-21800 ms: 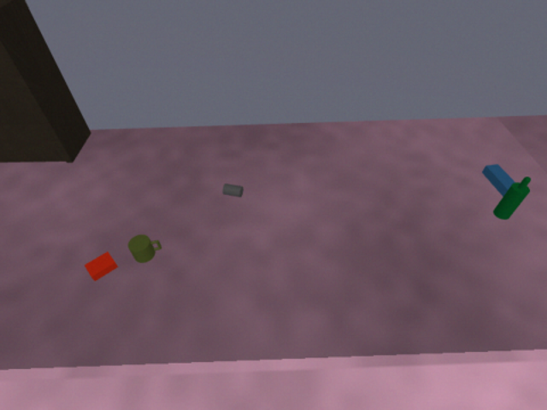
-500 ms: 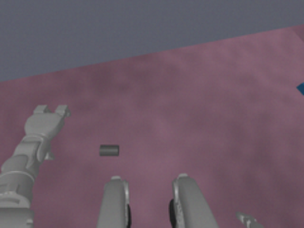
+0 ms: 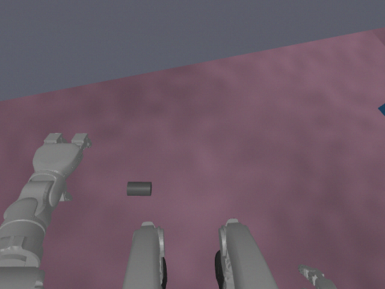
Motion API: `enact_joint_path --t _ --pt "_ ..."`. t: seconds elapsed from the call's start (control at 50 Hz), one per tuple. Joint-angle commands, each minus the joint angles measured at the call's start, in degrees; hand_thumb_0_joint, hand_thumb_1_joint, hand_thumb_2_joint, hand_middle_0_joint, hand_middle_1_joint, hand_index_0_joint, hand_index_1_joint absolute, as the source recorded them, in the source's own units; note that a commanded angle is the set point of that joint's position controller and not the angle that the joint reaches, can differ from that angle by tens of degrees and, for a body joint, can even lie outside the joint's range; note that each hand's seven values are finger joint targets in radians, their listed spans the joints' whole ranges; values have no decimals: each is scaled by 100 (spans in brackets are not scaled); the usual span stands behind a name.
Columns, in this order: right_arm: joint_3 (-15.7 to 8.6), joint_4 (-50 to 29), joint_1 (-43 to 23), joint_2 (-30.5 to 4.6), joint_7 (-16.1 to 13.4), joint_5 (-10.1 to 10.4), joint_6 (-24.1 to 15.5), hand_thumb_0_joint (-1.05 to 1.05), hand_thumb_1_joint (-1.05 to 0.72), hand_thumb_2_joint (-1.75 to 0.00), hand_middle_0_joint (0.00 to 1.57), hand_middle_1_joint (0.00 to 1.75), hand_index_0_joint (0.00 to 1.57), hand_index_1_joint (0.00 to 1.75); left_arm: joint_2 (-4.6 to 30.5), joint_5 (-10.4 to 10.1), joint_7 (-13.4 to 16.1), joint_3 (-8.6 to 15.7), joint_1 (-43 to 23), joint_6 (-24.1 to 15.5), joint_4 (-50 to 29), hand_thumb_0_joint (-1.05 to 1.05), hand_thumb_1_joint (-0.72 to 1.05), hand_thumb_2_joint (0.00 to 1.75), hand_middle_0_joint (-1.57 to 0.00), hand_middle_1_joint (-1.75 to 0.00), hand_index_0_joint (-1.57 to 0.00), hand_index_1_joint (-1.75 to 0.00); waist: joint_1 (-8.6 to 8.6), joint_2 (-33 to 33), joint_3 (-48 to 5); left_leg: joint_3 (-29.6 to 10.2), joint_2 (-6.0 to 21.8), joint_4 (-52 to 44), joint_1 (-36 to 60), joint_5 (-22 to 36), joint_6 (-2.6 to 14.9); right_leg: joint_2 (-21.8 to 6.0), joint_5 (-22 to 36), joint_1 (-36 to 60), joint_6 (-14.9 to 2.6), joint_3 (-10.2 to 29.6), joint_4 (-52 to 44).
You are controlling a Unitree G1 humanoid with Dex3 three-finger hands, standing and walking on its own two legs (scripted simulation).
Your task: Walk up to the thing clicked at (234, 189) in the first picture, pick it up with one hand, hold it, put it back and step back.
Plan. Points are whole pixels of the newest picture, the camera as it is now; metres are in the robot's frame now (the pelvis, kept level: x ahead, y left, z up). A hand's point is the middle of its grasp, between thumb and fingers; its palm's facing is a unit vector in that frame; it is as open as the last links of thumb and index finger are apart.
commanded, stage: withdraw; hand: left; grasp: from above
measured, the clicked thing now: (139, 188) +0.45 +0.19 -0.55
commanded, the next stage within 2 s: home in 0.24 s
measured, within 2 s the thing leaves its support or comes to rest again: neither
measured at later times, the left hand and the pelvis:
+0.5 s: hand (113, 181) +0.40 +0.22 -0.26, palm faces -0.39 -0.04 -0.92, open 13.5 cm; pelvis -0.02 -0.01 -0.10, yaw -1 degrees
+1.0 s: hand (137, 195) +0.40 +0.18 -0.45, palm faces -0.54 +0.01 -0.84, open 12.1 cm; pelvis -0.03 -0.02 -0.24, yaw -4 degrees
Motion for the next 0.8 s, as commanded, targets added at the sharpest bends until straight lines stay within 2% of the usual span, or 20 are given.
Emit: enact_joint_path --t 0.0,0.08,0.12,0.18,0.26,0.3,0.34,0.36,0.38,0.42,0.44,0.48,0.5,0.52,0.56,0.6,0.62,0.64,0.7,0.78 --pt "-362 -326 699 -1082 -84 28 -148 0 -91 -90 20 30 20 30 1302 -183 118 333 -1076 87 -548 0 -39 84 -16 -91 -19 -88 -46 470 -2702 -121 -128 -1410 2471 1129 -6 235 872 1162 -418 -138 -1077" --pt "-322 -339 678 -1074 -107 36 -185 0 -90 -90 20 30 20 30 1169 -154 203 165 -1474 -7 -545 0 -42 92 -15 -94 -16 -93 -109 620 -2511 -95 -122 -1355 2268 984 -25 240 762 902 -470 -142 -980" --pt "-274 -274 635 -1056 -107 1 -241 0 -90 -90 20 30 20 30 685 -177 327 -157 -1655 2 -19 0 -47 95 -13 -96 -14 -96 -299 405 -2149 -85 -117 -1192 1937 824 7 254 705 597 -470 -156 -893" --pt "-240 -200 642 -1092 -97 -64 -346 0 -89 -89 20 30 20 30 535 -41 647 -280 -1988 58 584 0 -53 100 -7 -101 -8 -101 -391 389 -2024 -98 -148 -952 1559 791 25 237 722 241 -489 -173 -623" --pt "-227 -5 631 -1152 -37 -205 -484 0 -90 -89 20 30 20 30 427 234 1133 -371 -2691 155 1415 0 -51 99 -8 -102 -9 -101 -463 653 -2439 -162 -158 -442 1365 1120 4 247 957 -561 -524 -244 1" --pt "-213 90 639 -1151 29 -292 -551 0 -90 -90 20 30 20 30 573 311 1378 -203 -2783 250 1715 0 -35 83 -15 -86 -14 -85 -410 761 -2754 -89 -186 -112 1203 1374 9 244 1181 -734 -508 -256 289" --pt "-259 79 688 -1150 123 -361 -599 0 -89 -89 20 30 20 30 662 248 1550 7 -2917 348 1217 0 -40 91 -18 -95 -19 -94 -226 1268 -3663 -45 -204 62 1526 1800 -56 222 1451 -801 -515 -270 582" --pt "-287 90 738 -1192 164 -398 -619 0 -90 -90 20 30 20 30 738 223 1604 82 -3176 402 964 0 -32 83 -16 -87 -14 -86 -249 1502 -4090 -80 -176 131 1713 1997 -108 201 1550 -878 -512 -288 744" --pt "-297 97 767 -1201 180 -410 -622 0 -90 -90 20 30 20 30 731 209 1656 130 -3149 507 999 0 -40 91 -19 -95 -19 -94 -234 1567 -4318 -82 -152 183 1857 2072 -127 198 1625 -865 -502 -321 839" --pt "-320 110 752 -1206 186 -417 -617 0 -90 -90 20 30 20 30 593 126 1742 100 -3151 728 1244 0 -33 81 -16 -86 -14 -84 -332 1320 -4219 -58 -131 290 1581 1702 -100 215 1465 -948 -477 -342 890" --pt "-316 132 772 -1217 160 -418 -612 0 -91 -90 20 30 20 30 728 78 1781 161 -3553 787 983 0 -39 89 -20 -94 -21 -92 -397 1398 -4338 24 -153 396 1408 1526 -71 222 1429 -869 -465 -317 880" --pt "-330 87 807 -1180 151 -412 -613 0 -91 -90 20 30 20 30 821 -33 1760 235 -3545 953 931 0 -39 89 -23 -92 -24 -92 -375 1358 -4594 97 -171 516 1212 1212 -53 205 1280 -670 -457 -300 932" --pt "-333 116 823 -1194 144 -419 -618 0 -91 -90 20 30 20 30 792 -76 1745 241 -3522 1043 1162 0 -38 88 -24 -91 -25 -91 -445 1097 -4329 68 -159 579 912 879 -33 190 1030 -855 -446 -291 929" --pt "-287 158 741 -1095 136 -434 -614 0 -91 -90 20 30 20 30 532 -102 1678 7 -3584 1087 1541 0 -38 88 -24 -92 -25 -91 -640 870 -3856 121 -183 670 379 518 13 230 739 -953 -437 -282 878" --pt "-228 253 682 -1063 122 -466 -623 0 -91 -90 20 30 20 30 529 -121 1537 -93 -3802 1065 2007 0 -35 86 -25 -91 -26 -89 -820 398 -3330 201 -229 990 -593 64 110 270 254 -1093 -420 -177 887" --pt "-175 241 641 -1064 167 -512 -684 0 -90 -90 20 30 20 30 662 -138 1376 -86 -3820 967 2312 0 -42 77 -18 -82 -19 -80 -842 129 -3028 231 -265 1326 -1279 -238 162 258 -254 -1223 -419 -89 1025" --pt "-150 231 617 -1095 184 -516 -705 0 -91 -90 20 30 20 30 751 -123 1311 -83 -3885 887 2357 0 -34 80 -25 -90 -27 -88 -827 75 -3095 234 -276 1476 -1422 -304 168 265 -416 -1293 -421 -80 1096" --pt "-138 250 614 -1067 205 -525 -728 0 -91 -90 20 30 20 30 443 -124 1214 -251 -3829 794 2509 0 -29 80 -28 -90 -30 -88 -910 40 -3004 256 -279 1614 -1553 -311 164 272 -419 -1354 -413 -85 1182" --pt "-43 195 609 -1200 265 -538 -770 0 -91 -90 20 30 20 30 1093 167 1083 -78 -3847 448 2720 0 -22 75 -35 -84 -36 -82 -928 -2 -2913 249 -316 1955 -1946 -369 162 297 -568 -1482 -403 -99 1491" --pt "27 212 700 -1197 393 -630 -726 0 -91 -90 20 30 20 30 959 467 1045 -179 -3852 -99 2797 0 -20 73 -36 -81 -37 -79 -926 445 -3093 221 -316 2346 -1923 -222 96 312 -351 -1964 -437 -241 2105"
